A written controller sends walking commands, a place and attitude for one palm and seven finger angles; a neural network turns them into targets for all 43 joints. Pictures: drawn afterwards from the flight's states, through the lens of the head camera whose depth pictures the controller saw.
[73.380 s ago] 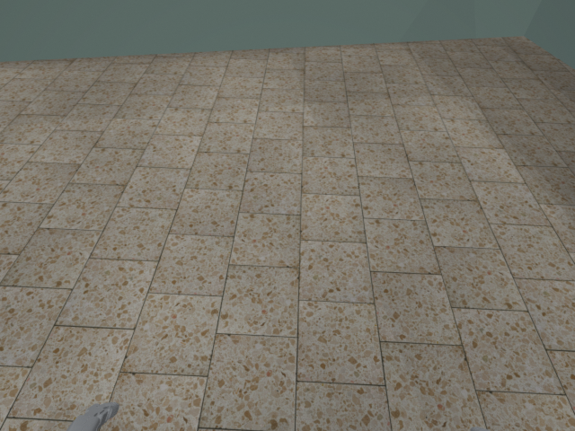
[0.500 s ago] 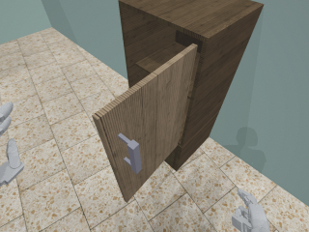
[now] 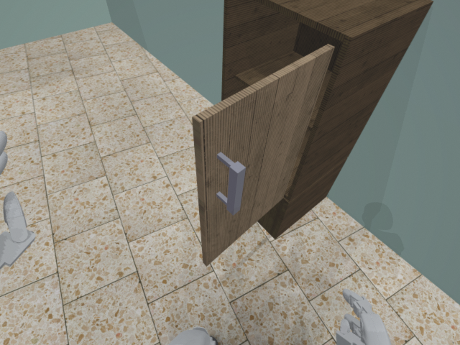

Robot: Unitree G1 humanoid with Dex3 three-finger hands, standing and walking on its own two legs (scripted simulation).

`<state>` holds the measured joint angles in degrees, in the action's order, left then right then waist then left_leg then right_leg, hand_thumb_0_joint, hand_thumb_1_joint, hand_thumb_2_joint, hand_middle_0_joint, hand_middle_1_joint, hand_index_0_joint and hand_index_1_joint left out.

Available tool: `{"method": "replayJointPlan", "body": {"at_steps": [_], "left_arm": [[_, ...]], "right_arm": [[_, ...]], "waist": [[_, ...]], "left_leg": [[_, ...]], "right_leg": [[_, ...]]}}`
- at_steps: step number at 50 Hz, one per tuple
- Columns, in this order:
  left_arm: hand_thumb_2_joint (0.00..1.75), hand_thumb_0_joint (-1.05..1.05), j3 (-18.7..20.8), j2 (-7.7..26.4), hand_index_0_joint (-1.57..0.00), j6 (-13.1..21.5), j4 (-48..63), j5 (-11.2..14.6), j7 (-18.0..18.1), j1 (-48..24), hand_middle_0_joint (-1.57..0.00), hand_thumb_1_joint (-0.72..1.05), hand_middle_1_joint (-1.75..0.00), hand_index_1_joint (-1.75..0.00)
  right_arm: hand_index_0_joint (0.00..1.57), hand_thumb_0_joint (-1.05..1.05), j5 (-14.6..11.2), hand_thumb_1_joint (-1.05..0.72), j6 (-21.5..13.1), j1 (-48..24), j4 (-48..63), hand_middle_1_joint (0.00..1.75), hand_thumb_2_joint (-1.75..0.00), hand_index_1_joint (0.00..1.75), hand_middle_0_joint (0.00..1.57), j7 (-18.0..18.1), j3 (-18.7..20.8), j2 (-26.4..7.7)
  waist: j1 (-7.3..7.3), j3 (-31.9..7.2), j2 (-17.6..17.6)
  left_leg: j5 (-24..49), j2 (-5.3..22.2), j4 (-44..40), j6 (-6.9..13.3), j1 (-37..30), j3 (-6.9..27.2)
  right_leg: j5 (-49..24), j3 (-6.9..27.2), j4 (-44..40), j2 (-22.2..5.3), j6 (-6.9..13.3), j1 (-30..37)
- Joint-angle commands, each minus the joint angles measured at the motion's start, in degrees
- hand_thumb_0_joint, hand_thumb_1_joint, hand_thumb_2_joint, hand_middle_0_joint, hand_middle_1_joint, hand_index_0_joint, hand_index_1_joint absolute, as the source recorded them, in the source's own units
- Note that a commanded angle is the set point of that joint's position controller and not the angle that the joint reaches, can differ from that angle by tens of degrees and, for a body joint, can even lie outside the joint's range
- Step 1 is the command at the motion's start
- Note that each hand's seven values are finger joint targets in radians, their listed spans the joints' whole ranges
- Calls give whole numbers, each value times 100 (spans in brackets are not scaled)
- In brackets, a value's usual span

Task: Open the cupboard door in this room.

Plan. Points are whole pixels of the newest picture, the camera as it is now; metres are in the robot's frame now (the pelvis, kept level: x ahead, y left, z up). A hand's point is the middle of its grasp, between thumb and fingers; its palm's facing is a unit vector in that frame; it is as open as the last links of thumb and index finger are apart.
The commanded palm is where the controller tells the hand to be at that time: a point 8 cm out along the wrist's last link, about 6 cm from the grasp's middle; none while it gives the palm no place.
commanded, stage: step back with the hand held close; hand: left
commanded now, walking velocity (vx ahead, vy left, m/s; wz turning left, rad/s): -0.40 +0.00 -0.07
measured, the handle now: (228, 184) +0.41 +0.04 +0.02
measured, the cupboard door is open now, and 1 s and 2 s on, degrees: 94 94 94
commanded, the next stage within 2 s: stop stepping back and stand still in 0.42 s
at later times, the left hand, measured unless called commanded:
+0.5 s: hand (8, 301) +0.13 +0.24 +0.18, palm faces +0.27 -0.86 -0.43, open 7.4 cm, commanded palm +0.07 +0.29 +0.19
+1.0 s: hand out of the picture +0.00 +0.28 +0.20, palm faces +0.38 -0.82 -0.43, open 7.4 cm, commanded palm -0.04 +0.31 +0.19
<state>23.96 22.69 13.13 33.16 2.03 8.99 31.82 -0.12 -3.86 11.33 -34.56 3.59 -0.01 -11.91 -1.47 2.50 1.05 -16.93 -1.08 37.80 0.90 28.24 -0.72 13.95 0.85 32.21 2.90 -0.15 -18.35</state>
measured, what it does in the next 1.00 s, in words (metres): walks backwards: right foot, then left foot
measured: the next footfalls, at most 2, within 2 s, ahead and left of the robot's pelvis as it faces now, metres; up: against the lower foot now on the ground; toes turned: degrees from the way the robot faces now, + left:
right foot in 0.46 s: -0.22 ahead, -0.10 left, +0.00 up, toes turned -10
left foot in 0.60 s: +0.04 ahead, +0.07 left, +0.00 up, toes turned -10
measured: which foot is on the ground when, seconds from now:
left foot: down 0.00-0.44, up 0.46-0.58, down 0.60-0.80, up 0.82-1.00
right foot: down 0.00-0.08, up 0.10-0.44, down 0.46-0.60, up 0.62-0.78, down 0.80-1.00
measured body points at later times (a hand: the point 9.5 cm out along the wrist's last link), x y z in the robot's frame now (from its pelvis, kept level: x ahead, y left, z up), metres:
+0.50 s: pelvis -0.12 +0.01 +0.00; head -0.08 +0.04 +0.44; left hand +0.11 +0.28 +0.21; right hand +0.05 -0.22 -0.08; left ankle +0.08 +0.07 -0.71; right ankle -0.26 -0.09 -0.73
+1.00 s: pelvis -0.22 +0.03 +0.02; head -0.25 +0.05 +0.47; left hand -0.03 +0.32 +0.22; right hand -0.14 -0.24 -0.07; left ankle -0.20 +0.16 -0.67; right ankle -0.20 -0.06 -0.72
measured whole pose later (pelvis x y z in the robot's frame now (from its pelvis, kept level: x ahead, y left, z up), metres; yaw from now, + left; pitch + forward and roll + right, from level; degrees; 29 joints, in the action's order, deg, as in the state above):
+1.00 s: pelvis -0.22 +0.03 +0.02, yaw -9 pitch +1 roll +1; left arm 25.4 24.1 12.0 26.5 0.6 8.0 30.3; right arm 0.9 -5.3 17.8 -40.9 5.4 0.6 -12.3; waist -1.7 -6.3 -3.6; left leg -18.8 2.0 54.2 0.2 27.0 -3.0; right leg 16.1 -6.2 28.3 -1.5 3.2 -18.0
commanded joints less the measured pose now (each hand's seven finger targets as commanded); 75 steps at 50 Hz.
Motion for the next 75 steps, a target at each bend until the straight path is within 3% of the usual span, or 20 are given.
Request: {"method": "replayJointPlan", "body": {"at_steps": [1,6,9,18,23,27,30,32,38,41,45,51,52,54,55,65,66,68,69,75], "left_arm": [[90,0,617,1203,-20,267,834,26,185,-620,-20,90,-30,-30],[90,0,1192,1475,-20,458,996,-41,108,-424,-20,90,-30,-30],[90,0,971,1210,-20,415,1304,62,96,-376,-20,90,-30,-30],[90,0,664,1171,-20,310,1193,301,45,-394,-20,90,-30,-30],[90,0,1225,1970,-20,514,1400,358,31,-591,-20,90,-30,-30],[90,0,897,1463,-20,168,868,257,-137,-244,-20,90,-30,-30],[90,0,833,1404,-20,65,812,288,-122,-510,-20,90,-30,-30],[90,0,805,1322,-20,134,243,255,-38,-746,-20,90,-30,-30],[90,0,947,1339,-20,65,1223,119,-65,517,-20,90,-30,-30],[90,0,1114,1582,-20,-8,1504,61,-31,227,-20,90,-30,-30],[90,0,925,1380,-20,56,193,-48,-27,-681,-20,90,-30,-30],[90,0,247,923,-20,87,-11,-153,178,-1246,-20,90,-30,-30],[90,0,209,884,-20,94,157,-135,185,-1198,-20,90,-30,-30],[90,0,325,910,-20,208,731,-126,186,-1167,-20,90,-30,-30],[90,0,485,1116,-20,266,899,-192,181,-1177,-20,90,-30,-30],[90,0,741,1076,-20,156,360,-93,147,-427,-20,90,-30,-30],[90,0,726,1076,-20,114,113,-96,146,-414,-20,90,-30,-30],[90,0,782,1293,-20,4,-192,-82,163,-535,-20,90,-30,-30],[90,0,744,1285,-20,64,-99,-66,169,-841,-20,90,-30,-30],[90,0,682,1148,-20,278,403,-54,113,-505,-20,90,-30,-30]], "right_arm": [[20,0,7,-90,-195,-514,748,30,-90,30,20,100,319,-714],[20,0,130,-90,-414,-685,906,30,-90,30,20,132,362,-806],[20,0,139,-90,-509,-623,800,30,-90,30,20,-10,411,-706],[20,0,194,-90,-577,-310,430,30,-90,30,20,-78,293,-610],[20,0,118,-90,-381,-761,546,30,-90,30,20,14,115,-487],[20,0,-25,-90,-381,-677,665,30,-90,30,20,150,41,-486],[20,0,57,-90,-548,-495,565,30,-90,30,20,115,130,-791],[20,0,35,-90,-745,-412,436,30,-90,30,20,78,180,-841],[20,0,83,-90,-587,-509,893,30,-90,30,20,-15,230,-638],[20,0,98,-90,-312,-447,703,30,-90,30,20,-8,353,-728],[20,0,119,-90,-360,-210,445,30,-90,30,20,158,254,-640],[20,0,111,-90,-741,-212,376,30,-90,30,20,405,223,-627],[20,0,139,-90,-761,-104,431,30,-90,30,20,402,222,-666],[20,0,105,-90,-761,-51,600,30,-90,30,20,298,265,-864],[20,0,115,-90,-768,-103,611,30,-90,30,20,236,247,-735],[20,0,77,-90,-643,-235,478,30,-90,30,20,98,246,-668],[20,0,58,-90,-627,-249,474,30,-90,30,20,108,232,-618],[20,0,13,-90,-543,-251,524,30,-90,30,20,110,282,-586],[20,0,33,-90,-557,-290,464,30,-90,30,20,95,308,-633],[20,0,24,-90,-486,-548,561,30,-90,30,20,107,179,-503]], "waist": [[335,-440,-453],[139,-952,1579],[61,-1178,681],[133,-1792,1417],[10,-976,-726],[293,-892,-871],[181,-1252,1703],[109,-607,588],[-15,-783,1626],[94,-244,-1451],[463,-195,-572],[205,-578,-651],[264,-618,-394],[290,-377,1563],[309,-199,1341],[217,-279,927],[216,-281,502],[220,-311,-1462],[197,-402,-1305],[156,-467,-921]], "left_leg": [[83,251,-9,-32,-1619,355],[-2589,2290,-3518,785,1022,2630],[-1044,1869,-2818,637,-370,1630],[163,1389,-3165,-359,-2268,706],[-395,198,1131,-402,-1553,21],[628,28,117,-209,-1126,-214],[4107,1524,-1884,797,-2361,2097],[-128,1731,-2796,843,-929,2650],[-2248,445,-2710,-193,1311,447],[-784,-347,3312,-380,304,236],[165,441,3177,-212,82,102],[-714,80,-937,172,-1461,-743],[-927,106,-1498,217,-1711,-607],[-1621,1732,-2484,873,-2292,2074],[-944,2274,-2651,1157,-2145,2608],[-874,1247,-1558,467,-186,355],[-937,1020,-1035,335,-97,124],[-1160,191,1318,22,626,-179],[-1177,227,2135,-25,604,65],[-375,355,648,-52,-661,-221]], "right_leg": [[125,1153,-1259,-1289,557,-1494],[1346,268,3270,447,-52,1092],[1455,206,3182,216,14,86],[1955,-599,-447,281,293,625],[-1377,1115,-2205,-2165,921,-665],[-3837,-323,-286,-1230,378,524],[1804,-51,2072,178,-110,-323],[2140,298,2366,156,-12,56],[1624,-745,39,255,281,2696],[3579,2940,-2988,-2683,1114,-1571],[3207,1018,-2403,-1755,629,-1731],[2406,473,-1536,-1411,527,-85],[2333,374,-1072,-1211,438,23],[1610,-409,1211,-296,13,-1342],[1506,-430,2169,-289,-28,-1778],[575,-867,-216,-140,-11,1319],[633,-489,-638,-341,103,1468],[992,2493,-1841,-2071,953,1282],[713,2549,-1963,-2401,1077,1194],[82,618,-1701,-1665,809,513]]}}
